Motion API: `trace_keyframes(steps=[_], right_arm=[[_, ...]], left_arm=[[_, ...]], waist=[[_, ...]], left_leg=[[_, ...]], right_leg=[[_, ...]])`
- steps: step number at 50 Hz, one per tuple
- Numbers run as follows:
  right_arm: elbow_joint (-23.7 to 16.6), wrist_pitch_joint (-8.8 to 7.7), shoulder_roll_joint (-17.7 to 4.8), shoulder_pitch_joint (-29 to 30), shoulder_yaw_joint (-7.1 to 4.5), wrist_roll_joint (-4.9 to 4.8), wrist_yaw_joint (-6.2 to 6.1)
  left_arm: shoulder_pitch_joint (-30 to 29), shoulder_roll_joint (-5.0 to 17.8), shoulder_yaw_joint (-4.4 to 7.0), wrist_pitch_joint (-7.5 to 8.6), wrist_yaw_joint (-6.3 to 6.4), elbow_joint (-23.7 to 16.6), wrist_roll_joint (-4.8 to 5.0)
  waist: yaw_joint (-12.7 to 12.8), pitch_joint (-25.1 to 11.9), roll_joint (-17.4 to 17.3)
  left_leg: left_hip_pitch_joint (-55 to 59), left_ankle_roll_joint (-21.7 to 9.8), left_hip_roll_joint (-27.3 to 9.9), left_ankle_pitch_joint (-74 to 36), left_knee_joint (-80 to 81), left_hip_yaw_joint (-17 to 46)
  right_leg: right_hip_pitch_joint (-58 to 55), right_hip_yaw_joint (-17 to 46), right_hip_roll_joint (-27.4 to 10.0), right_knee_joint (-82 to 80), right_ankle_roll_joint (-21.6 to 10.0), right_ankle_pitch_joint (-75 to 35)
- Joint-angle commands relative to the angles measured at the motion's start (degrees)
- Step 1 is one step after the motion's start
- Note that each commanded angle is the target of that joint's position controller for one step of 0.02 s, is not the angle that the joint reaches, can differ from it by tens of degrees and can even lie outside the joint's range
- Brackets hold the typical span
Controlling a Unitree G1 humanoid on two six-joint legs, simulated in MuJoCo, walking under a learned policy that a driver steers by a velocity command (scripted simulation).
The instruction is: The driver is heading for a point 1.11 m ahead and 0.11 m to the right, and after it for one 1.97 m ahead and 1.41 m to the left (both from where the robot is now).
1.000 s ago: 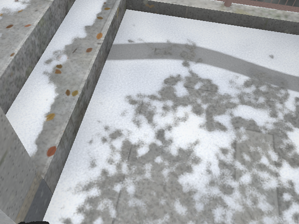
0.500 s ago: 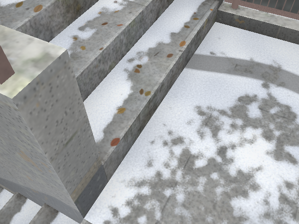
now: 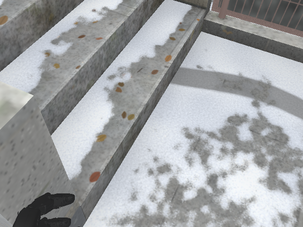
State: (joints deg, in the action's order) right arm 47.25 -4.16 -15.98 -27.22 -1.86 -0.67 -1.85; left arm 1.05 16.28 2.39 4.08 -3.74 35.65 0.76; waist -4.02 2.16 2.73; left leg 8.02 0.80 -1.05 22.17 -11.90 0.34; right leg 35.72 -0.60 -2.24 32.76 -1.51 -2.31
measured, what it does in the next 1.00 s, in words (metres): walks ahead: right foot, then left foot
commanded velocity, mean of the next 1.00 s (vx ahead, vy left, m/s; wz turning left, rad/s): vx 0.49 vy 0.00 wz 0.01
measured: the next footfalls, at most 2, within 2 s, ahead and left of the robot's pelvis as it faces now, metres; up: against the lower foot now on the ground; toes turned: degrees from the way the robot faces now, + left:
right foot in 0.06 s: +0.22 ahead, -0.13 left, +0.00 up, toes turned -2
left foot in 0.54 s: +0.43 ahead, +0.07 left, +0.00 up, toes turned +3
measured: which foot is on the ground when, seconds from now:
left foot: down 0.00-0.06, up 0.08-0.52, down 0.54-0.98, up 1.00-1.00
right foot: up 0.00-0.04, down 0.06-0.56, up 0.58-0.94, down 0.96-1.00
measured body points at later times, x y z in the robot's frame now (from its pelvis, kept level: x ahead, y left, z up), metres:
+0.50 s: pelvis +0.27 -0.04 +0.01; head +0.29 -0.03 +0.46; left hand +0.30 +0.24 -0.12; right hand +0.46 -0.26 -0.09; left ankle +0.40 +0.08 -0.71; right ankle +0.18 -0.13 -0.73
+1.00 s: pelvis +0.49 -0.09 +0.00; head +0.50 -0.10 +0.45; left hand +0.63 +0.15 -0.11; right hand +0.48 -0.35 -0.14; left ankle +0.40 +0.06 -0.71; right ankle +0.55 -0.18 -0.73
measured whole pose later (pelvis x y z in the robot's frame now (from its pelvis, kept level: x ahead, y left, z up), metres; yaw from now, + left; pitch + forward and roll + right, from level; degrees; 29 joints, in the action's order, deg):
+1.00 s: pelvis +0.49 -0.09 +0.00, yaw -1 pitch +1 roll +1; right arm 54.5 -3.1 -14.0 -23.0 -3.7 0.4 0.6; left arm 11.6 12.9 1.4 3.6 -2.1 45.0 -2.6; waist -1.5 0.3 0.0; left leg -8.8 0.5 -3.3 23.8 -36.0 -2.4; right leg 21.1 -4.4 -1.1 31.0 -3.2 10.7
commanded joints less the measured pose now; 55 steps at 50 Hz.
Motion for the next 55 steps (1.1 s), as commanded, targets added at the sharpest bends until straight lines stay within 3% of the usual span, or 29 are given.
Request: trace_keyframes(steps=[1,2,3,4,5,6,8,10,14,20,21,22,24,26,27,28,29,30,33,37,42,44,46,48,49,50,52,53,55], right_arm=[[-3.4,-0.2,-11.2,2.5,-3.05,-0.27,0.55],[-3.6,0.0,-11.1,3.0,-2.82,0.01,-0.03],[-4.2,0.17,-9.8,0.4,-2.26,1.0,-0.96],[-4.6,-0.95,-0.2,-10.7,0.69,1.43,0.08],[-2.8,-2.6,-6.2,-6.3,-0.75,-1.59,1.14],[-5.5,-3.15,-9.5,2.8,-1.83,-3.18,1.66],[-7.3,-2.86,-9.2,9.6,-2.12,-1.15,1.5],[-6.9,-1.23,-7.4,7.6,-2.07,0.68,1.56],[-8.1,0.36,-2.9,9.2,-0.73,0.52,0.31],[-9.6,-0.42,-2.8,19.7,0.45,-0.16,1.26],[-10.3,1.07,-1.0,21.1,0.86,3.7,1.97],[-10.8,1.65,-1.3,21.9,0.81,4.25,2.19],[-9.5,0.88,-1.0,18.5,0.36,2.58,1.34],[-6.2,0.38,-4.1,8.6,-0.5,4.07,0.14],[-5.3,0.36,-8.6,2.0,-1.83,5.14,-0.11],[-4.5,1.06,-16.5,-1.7,-4.19,5.54,-0.22],[-2.7,1.47,-14.4,-2.4,-4.5,3.14,0.57],[-2.9,1.12,-11.5,2.1,-3.64,1.96,1.79],[-2.4,1.42,-4.0,9.1,-2.05,1.61,1.88],[1.5,-0.73,-4.7,6.6,-2.48,1.04,0.88],[3.6,-0.41,-6.2,4.4,-3.09,2.08,1.77],[4.2,-0.02,-8.1,2.8,-3.99,0.86,1.91],[3.9,-0.08,-8.9,5.0,-4.61,0.03,2.73],[4.0,-0.03,-3.9,6.4,-2.88,0.59,2.62],[2.3,-0.03,1.2,6.5,-1.25,1.53,2.36],[2.3,0.16,2.2,2.3,-0.93,1.69,2.33],[3.6,0.44,-3.4,5.7,-2.81,3.22,2.4],[5.2,1.01,-2.0,3.5,-3.03,1.72,1.99],[4.2,1.78,-1.7,5.8,-2.96,2.41,1.88]], left_arm=[[1.5,7.5,2.79,0.35,-0.13,-3.6,-0.68],[8.1,8.7,3.93,0.15,0.68,-3.0,-0.57],[20.7,12.1,4.59,-0.22,1.42,0.5,-0.53],[22.5,18.4,5.36,-0.73,1.41,1.4,-0.77],[24.8,11.6,4.2,-1.0,1.97,1.8,-0.79],[21.1,10.0,3.58,-0.93,2.61,2.4,-0.51],[12.7,7.6,2.4,-0.28,3.09,1.8,-0.83],[10.4,6.3,2.21,0.54,3.09,1.9,-1.8],[9.6,7.4,2.79,1.54,2.98,4.0,-0.22],[15.8,9.2,2.99,-0.45,3.17,7.3,-0.57],[20.0,5.4,1.65,-0.08,2.32,9.8,-2.03],[20.5,5.3,1.6,0.02,1.98,10.1,-2.01],[20.6,4.8,1.01,-0.34,2.75,11.2,-2.15],[19.3,7.3,1.17,-0.83,3.08,11.9,-2.04],[18.7,5.1,0.3,-0.1,3.24,10.4,-1.32],[24.1,0.7,-0.76,0.11,2.81,8.5,-0.34],[22.9,5.2,0.44,-0.26,2.94,9.5,-1.95],[20.1,5.0,0.78,-0.34,2.61,8.8,-2.37],[18.4,2.6,0.4,-1.44,1.72,8.7,-3.16],[16.6,0.0,-0.44,-3.34,0.98,8.0,-3.39],[11.4,0.7,-0.86,-2.71,0.5,7.5,-3.43],[7.6,-1.2,-1.44,-2.13,1.0,5.6,-3.93],[10.9,-0.4,-0.59,-1.4,1.63,5.5,-2.22],[21.6,2.4,0.88,-0.04,1.97,10.0,-3.54],[29.2,8.2,2.28,0.75,2.21,10.6,-4.47],[32.0,15.5,4.38,0.05,2.52,12.6,-2.82],[23.0,7.2,2.65,-0.65,2.46,11.0,-1.68],[20.4,3.3,1.58,-0.95,2.18,12.4,-1.11],[17.2,0.6,0.81,-0.29,3.12,13.3,-1.77]], waist=[[6.0,-1.7,-13.3],[10.0,-6.3,-10.8],[13.7,-14.2,-5.4],[6.9,-26.1,17.7],[11.8,-28.3,12.2],[11.6,-16.9,8.5],[7.6,-7.7,-1.2],[3.9,-6.1,1.1],[1.1,-0.2,0.0],[8.6,-1.1,-0.8],[7.7,-1.1,-2.4],[7.9,-0.2,-0.9],[5.7,-0.9,1.7],[-0.1,-4.9,0.6],[-2.8,-10.4,-4.0],[-0.6,-13.1,-17.4],[-1.2,-9.6,-11.6],[1.1,-4.0,-9.9],[4.2,-0.7,-5.9],[4.7,-2.8,-9.6],[1.8,0.3,-13.2],[1.0,1.8,-6.7],[4.2,2.3,-8.2],[8.6,-3.8,-7.1],[11.2,-8.3,6.0],[9.7,-7.6,18.7],[6.4,-0.4,3.5],[4.9,0.2,6.9],[4.3,-0.4,6.0]], left_leg=[[-4.7,-7.3,-12.3,-52.2,-10.3,3.7],[-7.7,-6.1,-9.7,-60.4,-21.3,1.6],[-23.6,-4.1,-7.9,-44.4,-39.0,1.8],[-43.7,-0.4,4.0,10.0,-62.9,3.0],[-48.4,-0.9,3.1,11.2,-71.6,11.1],[-53.7,-1.5,-0.2,7.1,-72.8,7.8],[-48.8,-1.2,-5.7,-3.1,-63.7,4.4],[-42.8,-1.1,-7.9,-6.6,-60.9,5.0],[-43.6,0.6,-8.9,-9.3,-49.9,3.8],[-38.3,1.8,-5.6,-22.9,-27.5,0.0],[-35.9,0.2,-4.4,-22.4,-27.1,-3.0],[-36.1,-1.0,-4.1,-21.0,-26.1,-3.3],[-30.0,-0.8,-1.8,-15.4,-21.9,-2.5],[-18.8,-2.7,1.3,-13.2,-12.5,-4.4],[-8.0,-6.0,-7.0,-10.4,-11.3,4.5],[4.1,-14.8,-21.5,-9.8,-6.6,29.2],[-0.2,-17.3,-23.2,-9.2,-2.7,37.4],[-5.8,-17.2,-20.6,-4.4,-3.0,29.2],[-15.7,-11.9,-15.2,-13.3,1.5,15.1],[-17.3,-9.8,-12.4,-34.7,-0.8,3.3],[-21.8,-10.1,-10.6,-10.9,2.9,2.4],[-19.7,-10.7,-15.5,-10.7,2.5,5.9],[-19.1,-8.9,-15.6,-14.9,-1.9,6.3],[-22.5,-6.6,-8.8,-22.5,-18.4,-0.9],[-29.8,-3.9,-3.5,-12.1,-35.3,-6.1],[-46.2,-2.6,5.1,6.9,-47.5,-6.0],[-46.8,-3.8,-1.8,-0.3,-55.9,1.6],[-42.7,-2.8,-2.1,-0.6,-58.1,-1.0],[-40.0,-2.5,-2.3,-6.6,-59.4,-2.3]], right_leg=[[-12.0,-3.2,3.9,0.0,-4.5,7.4],[-22.4,-5.9,5.7,-2.1,-6.1,5.4],[-44.5,4.8,-3.1,0.8,-9.3,0.5],[-63.7,33.6,-19.4,-3.8,-19.8,7.1],[-61.1,43.4,-19.7,-13.1,-19.4,16.4],[-53.4,32.9,-17.5,-14.3,-16.3,18.5],[-35.4,22.3,-13.2,-18.1,-13.5,16.6],[-26.9,18.8,-10.8,-22.4,-13.5,13.5],[-20.1,9.3,-8.3,-26.2,-14.7,0.6],[-26.3,5.0,-7.8,-24.4,-12.7,6.2],[-26.1,4.2,-8.2,-24.1,-11.3,3.9],[-27.3,4.5,-8.4,-23.1,-10.8,2.9],[-31.0,3.5,-6.8,-17.3,-9.5,-13.1],[-33.3,1.8,-3.8,-2.7,-6.4,-25.9],[-26.6,0.5,-2.4,8.8,-4.4,-15.5],[-7.4,-2.9,6.3,26.6,-1.8,14.6],[-0.8,2.1,6.8,35.7,-1.7,32.5],[1.7,3.9,3.9,39.5,-2.3,30.6],[-2.0,4.2,-0.2,31.6,1.1,23.0],[-7.4,2.1,0.1,21.0,3.2,16.5],[-12.4,-3.2,-1.0,6.7,1.7,12.5],[-10.9,-3.7,-1.6,3.5,0.1,10.9],[-14.3,-3.2,-1.1,-1.1,-1.6,13.6],[-31.3,-2.0,0.7,-9.0,-3.0,15.9],[-39.2,13.7,-12.3,-15.5,-5.0,22.6],[-45.7,34.4,-20.1,-23.5,-10.8,29.3],[-33.9,25.1,-15.7,-22.1,-10.0,31.0],[-30.5,16.9,-10.2,-22.8,-8.3,27.4],[-28.4,9.2,-5.9,-22.7,-7.2,16.0]])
